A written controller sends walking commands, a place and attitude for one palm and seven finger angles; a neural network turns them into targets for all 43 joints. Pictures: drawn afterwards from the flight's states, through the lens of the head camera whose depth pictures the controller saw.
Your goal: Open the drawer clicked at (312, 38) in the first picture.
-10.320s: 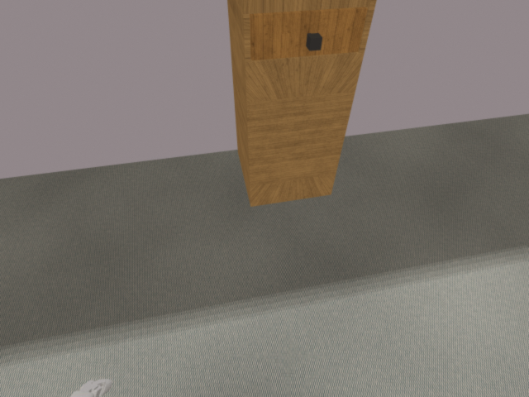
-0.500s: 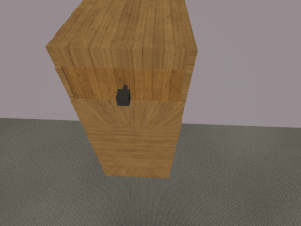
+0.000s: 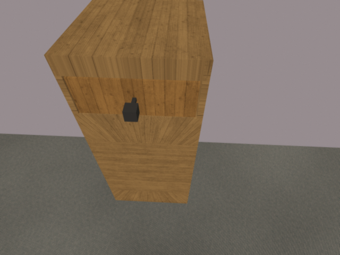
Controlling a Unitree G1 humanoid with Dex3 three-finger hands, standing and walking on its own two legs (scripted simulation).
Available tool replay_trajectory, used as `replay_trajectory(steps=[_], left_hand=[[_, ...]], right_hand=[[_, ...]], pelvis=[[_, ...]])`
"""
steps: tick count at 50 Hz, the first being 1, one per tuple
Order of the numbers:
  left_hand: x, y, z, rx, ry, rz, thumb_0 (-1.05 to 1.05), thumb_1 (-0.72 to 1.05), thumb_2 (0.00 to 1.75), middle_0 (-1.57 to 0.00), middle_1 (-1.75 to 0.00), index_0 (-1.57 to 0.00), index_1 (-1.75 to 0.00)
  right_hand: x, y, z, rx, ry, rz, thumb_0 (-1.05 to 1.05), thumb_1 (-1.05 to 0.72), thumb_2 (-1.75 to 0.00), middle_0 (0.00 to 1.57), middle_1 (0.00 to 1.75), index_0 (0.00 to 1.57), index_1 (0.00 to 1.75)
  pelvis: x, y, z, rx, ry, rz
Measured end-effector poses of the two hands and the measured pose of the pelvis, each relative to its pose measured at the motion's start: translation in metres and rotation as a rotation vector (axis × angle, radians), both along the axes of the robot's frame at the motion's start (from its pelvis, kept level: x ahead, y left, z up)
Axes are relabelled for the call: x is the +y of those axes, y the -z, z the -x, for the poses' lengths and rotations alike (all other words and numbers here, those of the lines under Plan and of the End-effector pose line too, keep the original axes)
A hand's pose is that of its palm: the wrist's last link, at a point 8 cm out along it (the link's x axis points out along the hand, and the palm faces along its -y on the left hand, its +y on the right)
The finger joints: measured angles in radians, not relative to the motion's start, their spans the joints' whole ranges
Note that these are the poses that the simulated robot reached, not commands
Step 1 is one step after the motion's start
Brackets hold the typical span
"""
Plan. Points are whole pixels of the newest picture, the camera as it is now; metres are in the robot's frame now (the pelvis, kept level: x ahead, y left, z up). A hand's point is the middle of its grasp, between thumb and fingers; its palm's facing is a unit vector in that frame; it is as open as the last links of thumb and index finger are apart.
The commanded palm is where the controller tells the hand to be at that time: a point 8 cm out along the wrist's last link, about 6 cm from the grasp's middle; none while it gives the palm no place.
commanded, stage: come to a stop and stand still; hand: left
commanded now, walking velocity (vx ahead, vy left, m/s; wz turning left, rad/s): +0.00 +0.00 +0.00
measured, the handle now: (132, 107) +0.50 +0.14 +0.05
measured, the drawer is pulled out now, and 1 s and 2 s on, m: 0.00 0.00 0.00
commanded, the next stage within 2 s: look again from close up in 0.22 s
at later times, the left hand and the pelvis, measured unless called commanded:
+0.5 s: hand out of the picture -0.01 +0.15 -0.18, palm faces +0.03 -0.98 -0.18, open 7.3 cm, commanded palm none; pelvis +0.00 -0.01 +0.00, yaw +0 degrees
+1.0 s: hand out of the picture +0.02 +0.18 -0.15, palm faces -0.06 -0.95 -0.31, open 7.3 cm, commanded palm +0.10 +0.20 -0.06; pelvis -0.01 +0.00 +0.00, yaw -1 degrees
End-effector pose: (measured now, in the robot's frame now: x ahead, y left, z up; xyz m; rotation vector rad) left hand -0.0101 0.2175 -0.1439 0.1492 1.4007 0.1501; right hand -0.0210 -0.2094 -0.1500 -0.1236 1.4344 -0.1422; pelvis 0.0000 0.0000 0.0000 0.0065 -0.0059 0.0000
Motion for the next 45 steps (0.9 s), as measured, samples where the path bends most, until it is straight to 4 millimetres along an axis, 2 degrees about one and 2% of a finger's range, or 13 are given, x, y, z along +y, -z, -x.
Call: replay_trajectory(steps=[17, 45], left_hand=[[-0.016, 0.002, 0.009, 0.019, -0.009, 0.018, 0.01, 0.92, 0.89, -0.2, -0.3, -0.2, -0.3], [-0.015, 0.002, 0.012, 0.015, -0.015, 0.023, 0.01, 0.92, 0.89, -0.2, -0.3, -0.2, -0.3]], right_hand=[[-0.009, -0.002, 0.003, 0.01, 0.004, 0.003, 0.01, -0.91, -0.9, 0.2, 0.3, 0.2, 0.3], [-0.006, -0.004, 0.007, 0.013, 0.005, 0.006, 0.0, -0.91, -0.9, 0.2, 0.3, 0.2, 0.3]], pelvis=[[-0.01, -0.001, 0.0, 0.004, 0.0, 0.001], [-0.009, -0.001, 0.001, 0.006, -0.002, 0.003]])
